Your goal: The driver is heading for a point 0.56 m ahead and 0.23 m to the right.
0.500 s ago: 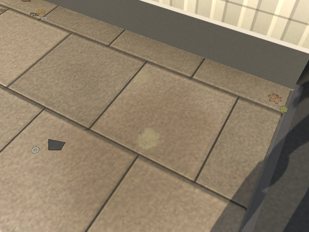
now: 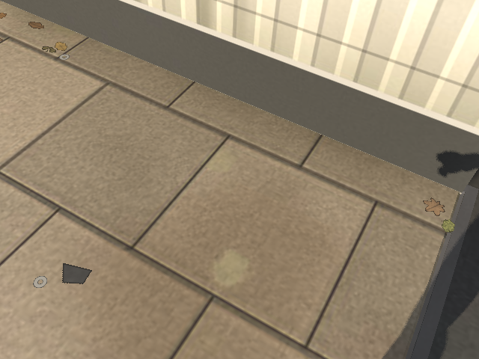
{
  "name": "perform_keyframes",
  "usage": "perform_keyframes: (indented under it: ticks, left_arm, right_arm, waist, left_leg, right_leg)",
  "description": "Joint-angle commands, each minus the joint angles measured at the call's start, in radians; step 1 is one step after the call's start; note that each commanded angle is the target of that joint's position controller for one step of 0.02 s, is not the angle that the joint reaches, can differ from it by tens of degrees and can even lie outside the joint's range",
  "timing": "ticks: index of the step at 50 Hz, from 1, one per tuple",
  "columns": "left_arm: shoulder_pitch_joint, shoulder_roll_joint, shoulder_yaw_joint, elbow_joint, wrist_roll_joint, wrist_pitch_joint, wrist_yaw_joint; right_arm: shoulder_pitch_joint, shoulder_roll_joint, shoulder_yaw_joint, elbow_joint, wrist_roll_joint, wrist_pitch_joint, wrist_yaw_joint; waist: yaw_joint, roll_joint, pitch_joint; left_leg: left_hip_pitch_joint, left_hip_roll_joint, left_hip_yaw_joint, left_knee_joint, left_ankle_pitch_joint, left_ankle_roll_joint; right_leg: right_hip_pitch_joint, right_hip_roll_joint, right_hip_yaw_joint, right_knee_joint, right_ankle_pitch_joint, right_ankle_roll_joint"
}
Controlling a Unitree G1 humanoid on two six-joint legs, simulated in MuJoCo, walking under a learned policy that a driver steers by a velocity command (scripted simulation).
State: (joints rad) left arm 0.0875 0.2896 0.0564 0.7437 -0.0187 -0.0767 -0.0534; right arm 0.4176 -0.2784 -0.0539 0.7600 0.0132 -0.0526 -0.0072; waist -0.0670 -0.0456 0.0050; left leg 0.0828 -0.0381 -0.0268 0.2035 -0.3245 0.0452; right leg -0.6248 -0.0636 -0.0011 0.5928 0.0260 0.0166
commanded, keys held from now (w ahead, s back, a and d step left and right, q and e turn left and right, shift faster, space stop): w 0.16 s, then w+e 0.24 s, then e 0.44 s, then w+e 0.14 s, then no key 0.02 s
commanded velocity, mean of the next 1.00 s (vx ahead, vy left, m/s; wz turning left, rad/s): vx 0.32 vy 0.00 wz -0.34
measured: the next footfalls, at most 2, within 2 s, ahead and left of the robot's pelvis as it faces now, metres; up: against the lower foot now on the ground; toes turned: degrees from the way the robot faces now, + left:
right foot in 0.10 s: +0.24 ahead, -0.13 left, +0.00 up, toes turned -2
left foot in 0.58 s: +0.53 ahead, +0.07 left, +0.00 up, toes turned -12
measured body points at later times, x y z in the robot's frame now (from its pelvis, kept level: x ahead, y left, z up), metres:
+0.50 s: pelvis +0.28 -0.04 +0.01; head +0.31 -0.04 +0.45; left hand +0.32 +0.25 -0.11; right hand +0.48 -0.29 -0.07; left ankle +0.48 +0.11 -0.70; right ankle +0.20 -0.13 -0.74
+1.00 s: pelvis +0.40 -0.04 -0.01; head +0.41 -0.07 +0.44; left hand +0.66 +0.16 -0.08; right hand +0.42 -0.37 -0.12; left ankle +0.49 +0.08 -0.74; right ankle +0.37 -0.14 -0.74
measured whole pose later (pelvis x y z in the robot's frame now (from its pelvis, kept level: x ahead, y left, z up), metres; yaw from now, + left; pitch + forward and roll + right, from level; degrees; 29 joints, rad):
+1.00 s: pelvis +0.40 -0.04 -0.01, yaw -25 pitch +1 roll +3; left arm 0.22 0.32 0.07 0.63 -0.01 0.06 -0.01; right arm 0.15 -0.32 -0.08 0.76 0.02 -0.01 0.00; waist -0.01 0.01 0.01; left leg -0.29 0.10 0.20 0.50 -0.22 -0.01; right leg -0.33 -0.05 -0.05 0.62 -0.33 -0.04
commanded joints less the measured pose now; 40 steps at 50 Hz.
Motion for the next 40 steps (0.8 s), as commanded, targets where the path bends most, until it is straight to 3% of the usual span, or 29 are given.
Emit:
perform_keyframes:
  ticks: [1, 3, 4, 5, 6, 7, 8, 9, 10, 11, 12, 14, 17, 20, 23, 26, 28, 29, 30, 31, 32, 33, 34, 36, 38, 40]
  left_arm:
    - [-0.162, 0.074, 0.007, -0.122, -0.003, -0.033, -0.017]
    - [-0.088, 0.108, 0.022, -0.111, 0.0, -0.034, -0.012]
    - [0.024, 0.138, 0.039, -0.084, 0.004, -0.032, -0.002]
    - [0.187, 0.183, 0.058, -0.047, 0.006, -0.029, 0.01]
    - [0.339, 0.282, 0.079, -0.029, 0.03, -0.026, 0.021]
    - [0.389, 0.24, 0.067, -0.001, 0.017, -0.027, 0.012]
    - [0.324, 0.178, 0.045, -0.006, 0.004, -0.024, 0.015]
    - [0.259, 0.153, 0.036, -0.015, 0.006, -0.017, 0.021]
    - [0.199, 0.138, 0.029, -0.021, 0.013, -0.013, 0.022]
    - [0.161, 0.114, 0.021, -0.032, 0.024, -0.016, 0.02]
    - [0.139, 0.11, 0.019, -0.04, 0.03, -0.016, 0.021]
    - [0.137, 0.117, 0.024, -0.038, 0.016, -0.025, 0.024]
    - [0.162, 0.139, 0.033, -0.025, 0.006, -0.029, 0.037]
    - [0.207, 0.161, 0.041, -0.013, -0.001, -0.016, 0.051]
    - [0.278, 0.181, 0.05, 0.008, -0.007, 0.009, 0.062]
    - [0.284, 0.18, 0.055, 0.001, -0.012, 0.034, 0.075]
    - [0.234, 0.155, 0.051, -0.027, -0.01, 0.043, 0.08]
    - [0.232, 0.102, 0.034, -0.058, 0.005, 0.042, 0.078]
    - [0.383, 0.01, 0.007, -0.06, 0.03, 0.038, 0.075]
    - [0.493, 0.079, 0.009, -0.056, 0.001, 0.037, 0.07]
    - [0.418, 0.154, 0.033, -0.049, -0.017, 0.051, 0.075]
    - [0.318, 0.17, 0.041, -0.068, -0.014, 0.069, 0.081]
    - [0.281, 0.167, 0.047, -0.075, -0.009, 0.09, 0.087]
    - [0.286, 0.123, 0.043, -0.092, -0.006, 0.123, 0.09]
    - [0.277, 0.091, 0.037, -0.108, -0.001, 0.133, 0.092]
    - [0.237, 0.082, 0.032, -0.131, 0.007, 0.135, 0.085]
  right_arm:
    - [0.025, -0.182, -0.051, -0.024, 0.009, -0.003, -0.008]
    - [0.009, -0.201, -0.055, -0.022, 0.007, 0.002, -0.011]
    - [-0.004, -0.201, -0.053, -0.021, 0.006, 0.007, -0.013]
    - [0.002, -0.179, -0.041, -0.023, -0.001, 0.009, -0.017]
    - [0.095, -0.084, -0.01, -0.055, -0.016, -0.001, -0.012]
    - [0.117, -0.048, 0.004, -0.04, -0.001, -0.021, -0.009]
    - [0.011, -0.149, -0.021, -0.058, 0.029, -0.036, -0.001]
    - [-0.082, -0.161, -0.02, -0.088, 0.036, -0.048, 0.006]
    - [-0.132, -0.147, -0.017, -0.099, 0.017, -0.054, 0.006]
    - [-0.137, -0.144, -0.023, -0.095, -0.002, -0.052, 0.003]
    - [-0.107, -0.128, -0.022, -0.086, -0.005, -0.045, 0.005]
    - [-0.076, -0.096, -0.016, -0.076, -0.012, -0.033, 0.003]
    - [-0.18, -0.082, -0.008, -0.115, -0.026, -0.03, -0.004]
    - [-0.307, -0.057, 0.002, -0.142, -0.02, -0.046, 0.006]
    - [-0.401, -0.063, 0.0, -0.166, -0.017, -0.06, 0.018]
    - [-0.382, -0.109, -0.022, -0.167, -0.017, -0.064, 0.025]
    - [-0.273, -0.141, -0.039, -0.139, -0.025, -0.069, 0.018]
    - [-0.18, -0.189, -0.051, -0.135, -0.044, -0.073, 0.01]
    - [-0.13, -0.236, -0.055, -0.144, -0.063, -0.056, -0.001]
    - [-0.11, -0.221, -0.054, -0.138, -0.039, -0.034, 0.01]
    - [-0.158, -0.158, -0.042, -0.156, -0.031, -0.019, 0.009]
    - [-0.207, -0.115, -0.028, -0.158, -0.027, -0.007, 0.003]
    - [-0.257, -0.095, -0.018, -0.155, -0.028, 0.002, 0.001]
    - [-0.319, -0.115, -0.025, -0.139, -0.04, 0.009, 0.0]
    - [-0.341, -0.128, -0.034, -0.129, -0.045, 0.006, -0.005]
    - [-0.35, -0.143, -0.042, -0.119, -0.036, 0.007, -0.011]
  waist:
    - [-0.005, 0.145, 0.118]
    - [0.043, 0.176, 0.052]
    - [0.109, 0.176, -0.031]
    - [0.183, 0.162, -0.154]
    - [0.182, -0.04, -0.349]
    - [0.175, -0.236, -0.473]
    - [0.19, -0.143, -0.307]
    - [0.17, -0.082, -0.174]
    - [0.134, -0.005, -0.075]
    - [0.099, -0.003, -0.037]
    - [0.069, -0.02, -0.028]
    - [0.042, -0.027, -0.019]
    - [0.056, -0.012, 0.03]
    - [0.1, -0.008, 0.041]
    - [0.134, -0.02, 0.037]
    - [0.107, -0.058, -0.015]
    - [0.039, -0.059, -0.073]
    - [0.004, 0.013, -0.19]
    - [0.056, 0.277, -0.329]
    - [0.067, 0.385, -0.465]
    - [0.045, 0.255, -0.37]
    - [0.035, 0.178, -0.263]
    - [0.051, 0.149, -0.19]
    - [0.095, 0.197, -0.106]
    - [0.102, 0.205, -0.095]
    - [0.094, 0.186, -0.113]
  left_leg:
    - [-0.023, 0.297, -0.128, -0.016, 0.358, 0.143]
    - [0.001, 0.289, -0.111, 0.084, 0.658, 0.12]
    - [-0.013, 0.254, -0.074, 0.229, 0.858, 0.098]
    - [-0.13, 0.207, -0.039, 0.437, 0.864, 0.064]
    - [-0.485, 0.097, -0.008, 0.84, 0.479, -0.001]
    - [-0.688, -0.05, -0.102, 1.086, -0.227, -0.033]
    - [-0.81, 0.018, -0.152, 1.171, -0.211, -0.022]
    - [-0.835, 0.075, -0.098, 1.147, -0.132, -0.008]
    - [-0.813, 0.119, -0.066, 1.07, -0.054, -0.006]
    - [-0.76, 0.15, -0.067, 1.001, -0.001, -0.007]
    - [-0.707, 0.159, -0.067, 0.977, 0.028, -0.013]
    - [-0.676, 0.164, -0.053, 0.91, 0.046, -0.038]
    - [-0.714, 0.161, -0.042, 0.727, 0.172, -0.08]
    - [-0.654, 0.119, -0.029, 0.486, 0.358, -0.097]
    - [-0.586, 0.055, -0.015, 0.357, 0.432, -0.101]
    - [-0.52, 0.035, -0.052, 0.278, 0.385, -0.072]
    - [-0.354, 0.049, -0.035, 0.204, 0.439, -0.029]
    - [-0.138, 0.173, -0.113, 0.236, 0.649, 0.024]
    - [0.178, 0.45, -0.367, 0.334, 1.036, 0.154]
    - [0.241, 0.546, -0.577, 0.295, 0.862, 0.257]
    - [0.153, 0.474, -0.492, 0.242, 0.673, 0.228]
    - [0.047, 0.417, -0.363, 0.22, 0.592, 0.191]
    - [-0.07, 0.372, -0.278, 0.197, 0.578, 0.179]
    - [-0.284, 0.314, -0.149, 0.12, 0.509, 0.17]
    - [-0.33, 0.316, -0.084, 0.083, 0.505, 0.187]
    - [-0.317, 0.34, -0.05, 0.076, 0.508, 0.199]
  right_leg:
    - [-0.057, 0.013, -0.01, -0.063, -0.05, -0.041]
    - [0.086, 0.061, -0.048, -0.073, -0.11, -0.079]
    - [0.254, 0.098, -0.079, -0.092, -0.103, -0.109]
    - [0.527, 0.068, -0.051, -0.064, -0.074, -0.149]
    - [0.952, -0.212, 0.34, -0.049, -0.16, -0.286]
    - [1.081, -0.343, 0.758, -0.249, -0.362, -0.375]
    - [0.972, -0.311, 0.679, -0.302, -0.483, -0.319]
    - [0.824, -0.268, 0.542, -0.317, -0.458, -0.284]
    - [0.662, -0.226, 0.445, -0.345, -0.357, -0.271]
    - [0.557, -0.183, 0.382, -0.369, -0.267, -0.262]
    - [0.492, -0.16, 0.354, -0.397, -0.223, -0.268]
    - [0.425, -0.141, 0.304, -0.439, -0.158, -0.293]
    - [0.383, -0.116, 0.234, -0.47, -0.092, -0.293]
    - [0.37, -0.07, 0.174, -0.447, -0.069, -0.247]
    - [0.401, -0.066, 0.18, -0.353, 0.081, -0.218]
    - [0.487, -0.084, 0.258, -0.219, 0.104, -0.168]
    - [0.471, -0.035, 0.263, -0.066, 0.121, -0.114]
    - [0.378, 0.037, 0.232, 0.137, -0.037, -0.071]
    - [0.109, 0.154, 0.136, 0.456, -0.693, -0.006]
    - [0.006, 0.13, 0.153, 0.662, -0.784, 0.012]
    - [-0.053, 0.084, 0.151, 0.737, -0.683, 0.036]
    - [-0.084, 0.058, 0.107, 0.733, -0.614, 0.052]
    - [-0.064, 0.03, 0.096, 0.711, -0.572, 0.069]
    - [0.058, 0.01, 0.057, 0.623, -0.514, 0.078]
    - [0.108, 0.008, 0.029, 0.535, -0.476, 0.077]
    - [0.14, -0.011, 0.027, 0.43, -0.417, 0.064]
